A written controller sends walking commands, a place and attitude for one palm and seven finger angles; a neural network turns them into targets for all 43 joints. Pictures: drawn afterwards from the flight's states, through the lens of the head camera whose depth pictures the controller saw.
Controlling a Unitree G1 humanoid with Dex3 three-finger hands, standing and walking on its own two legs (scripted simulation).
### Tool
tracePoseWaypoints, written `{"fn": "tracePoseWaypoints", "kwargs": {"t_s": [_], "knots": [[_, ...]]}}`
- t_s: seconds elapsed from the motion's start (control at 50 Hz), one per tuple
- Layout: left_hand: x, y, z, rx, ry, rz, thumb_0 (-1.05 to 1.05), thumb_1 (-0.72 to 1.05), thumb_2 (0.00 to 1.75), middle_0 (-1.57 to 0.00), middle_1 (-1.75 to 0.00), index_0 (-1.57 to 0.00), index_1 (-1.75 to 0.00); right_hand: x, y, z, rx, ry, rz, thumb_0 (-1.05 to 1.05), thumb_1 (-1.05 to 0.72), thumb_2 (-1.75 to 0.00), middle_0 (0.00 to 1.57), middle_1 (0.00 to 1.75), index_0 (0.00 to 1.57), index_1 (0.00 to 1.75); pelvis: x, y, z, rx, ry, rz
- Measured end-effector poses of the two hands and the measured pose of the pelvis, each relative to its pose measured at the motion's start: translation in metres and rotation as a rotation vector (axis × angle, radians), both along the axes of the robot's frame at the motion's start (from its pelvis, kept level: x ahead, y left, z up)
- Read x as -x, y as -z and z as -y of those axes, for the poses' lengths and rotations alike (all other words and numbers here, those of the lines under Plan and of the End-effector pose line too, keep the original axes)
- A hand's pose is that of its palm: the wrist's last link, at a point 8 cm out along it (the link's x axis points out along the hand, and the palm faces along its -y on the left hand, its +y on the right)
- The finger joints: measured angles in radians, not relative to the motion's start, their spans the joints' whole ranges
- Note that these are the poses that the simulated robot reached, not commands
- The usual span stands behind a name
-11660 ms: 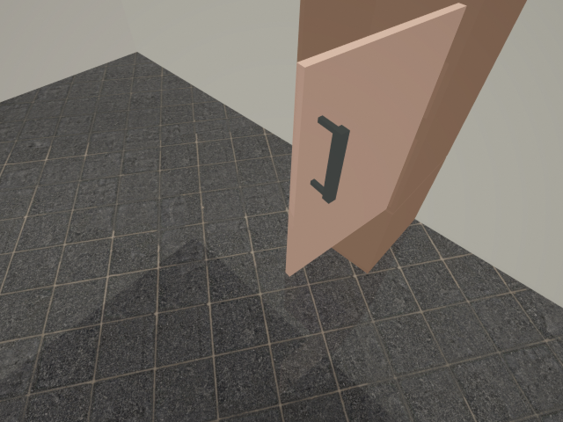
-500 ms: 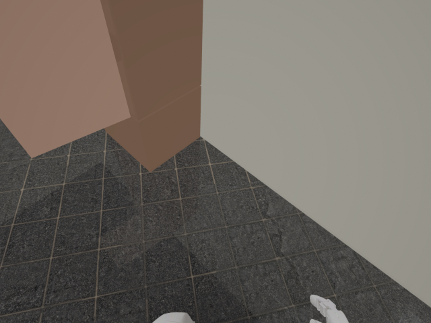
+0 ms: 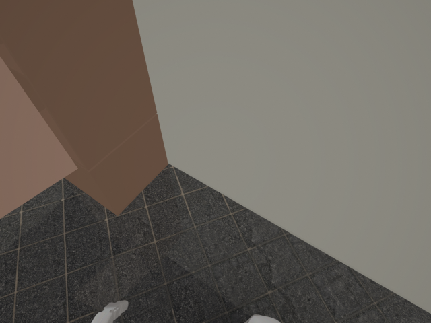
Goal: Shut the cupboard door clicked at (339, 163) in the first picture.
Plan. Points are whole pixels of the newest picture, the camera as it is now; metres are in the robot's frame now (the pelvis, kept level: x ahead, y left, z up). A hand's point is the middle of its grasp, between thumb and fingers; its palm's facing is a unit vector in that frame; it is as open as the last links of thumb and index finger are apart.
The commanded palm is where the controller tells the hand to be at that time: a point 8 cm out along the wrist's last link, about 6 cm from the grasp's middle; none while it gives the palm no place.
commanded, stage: turn to face it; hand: left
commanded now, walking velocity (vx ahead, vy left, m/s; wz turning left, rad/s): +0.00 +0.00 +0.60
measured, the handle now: out of the picture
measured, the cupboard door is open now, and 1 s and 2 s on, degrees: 81 81 81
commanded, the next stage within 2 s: take the last steps up to it in 1.36 s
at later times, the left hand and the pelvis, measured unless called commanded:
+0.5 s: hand out of the picture +0.06 +0.28 -0.19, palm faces +0.31 -0.93 -0.18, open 7.4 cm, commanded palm none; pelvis +0.05 +0.06 +0.00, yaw +16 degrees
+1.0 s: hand out of the picture +0.05 +0.30 -0.15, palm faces +0.50 -0.83 -0.25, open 7.4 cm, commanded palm none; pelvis +0.05 +0.06 +0.02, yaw +32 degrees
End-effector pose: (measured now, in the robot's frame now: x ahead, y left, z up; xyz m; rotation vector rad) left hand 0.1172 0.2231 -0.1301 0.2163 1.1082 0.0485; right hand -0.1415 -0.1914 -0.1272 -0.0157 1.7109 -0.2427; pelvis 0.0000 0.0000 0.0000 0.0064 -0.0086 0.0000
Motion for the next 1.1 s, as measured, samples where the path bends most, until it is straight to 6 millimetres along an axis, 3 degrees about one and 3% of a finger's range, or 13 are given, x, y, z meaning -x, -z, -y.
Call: {"fn": "tracePoseWaypoints", "kwargs": {"t_s": [0.06,0.12,0.22,0.32,0.38,0.44,0.58,0.76,0.94,1.1], "knots": [[-0.012,-0.002,0.014,0.024,-0.026,0.033,0.01,0.91,0.90,-0.20,-0.29,-0.20,-0.30,-0.031,0.003,0.007,-0.011,-0.020,0.004,0.00,-0.91,-0.90,0.21,0.30,0.20,0.30,-0.011,-0.002,0.004,0.009,-0.031,0.014],[-0.005,-0.003,0.019,0.042,-0.084,0.012,0.00,0.91,0.90,-0.20,-0.29,-0.20,-0.30,-0.084,0.005,0.018,0.002,-0.071,0.083,0.00,-0.91,-0.90,0.21,0.30,0.20,0.30,-0.018,-0.008,0.005,0.008,-0.060,0.016],[-0.003,-0.007,-0.008,0.017,-0.171,0.021,-0.04,0.95,0.90,-0.20,-0.30,-0.20,-0.30,-0.183,0.000,0.031,0.045,-0.187,0.273,0.00,-0.91,-0.90,0.20,0.30,0.20,0.30,-0.029,-0.012,-0.002,0.013,-0.127,0.010],[0.017,0.008,-0.040,0.033,-0.259,-0.002,-0.02,0.93,0.90,-0.20,-0.30,-0.20,-0.30,-0.274,-0.011,0.022,0.099,-0.324,0.438,0.00,-0.91,-0.90,0.20,0.30,0.20,0.30,-0.040,-0.005,-0.024,0.027,-0.192,0.019],[0.037,0.027,-0.065,0.050,-0.326,-0.030,-0.01,0.92,0.90,-0.20,-0.30,-0.20,-0.30,-0.320,-0.016,0.007,0.136,-0.409,0.526,0.00,-0.91,-0.90,0.20,0.30,0.20,0.30,-0.046,0.008,-0.043,0.039,-0.230,0.021],[0.059,0.034,-0.086,0.041,-0.376,-0.096,0.00,0.92,0.90,-0.20,-0.30,-0.20,-0.30,-0.348,-0.025,-0.011,0.155,-0.474,0.585,0.00,-0.91,-0.90,0.20,0.30,0.20,0.30,-0.047,0.009,-0.056,0.044,-0.248,0.015],[0.091,0.011,-0.116,0.018,-0.456,-0.148,0.01,0.91,0.90,-0.20,-0.29,-0.20,-0.30,-0.365,-0.042,-0.046,0.135,-0.573,0.562,0.00,-0.91,-0.90,0.20,0.30,0.20,0.30,-0.048,-0.014,-0.075,0.074,-0.318,-0.016],[0.115,-0.002,-0.128,-0.011,-0.543,-0.169,0.01,0.91,0.90,-0.20,-0.29,-0.20,-0.30,-0.349,-0.033,-0.068,0.069,-0.619,0.461,0.00,-0.90,-0.90,0.21,0.30,0.20,0.30,-0.051,-0.021,-0.081,0.078,-0.419,-0.016],[0.107,-0.012,-0.118,-0.033,-0.610,-0.102,0.01,0.91,0.90,-0.20,-0.30,-0.20,-0.30,-0.335,-0.022,-0.053,0.043,-0.658,0.364,0.00,-0.90,-0.90,0.21,0.30,0.20,0.30,-0.053,-0.021,-0.068,0.060,-0.528,-0.007],[0.096,-0.024,-0.092,-0.060,-0.665,-0.034,0.01,0.91,0.90,-0.20,-0.30,-0.20,-0.30,-0.351,-0.014,-0.024,0.028,-0.717,0.338,0.00,-0.90,-0.90,0.21,0.30,0.20,0.30,-0.059,-0.020,-0.038,0.050,-0.615,-0.006]]}}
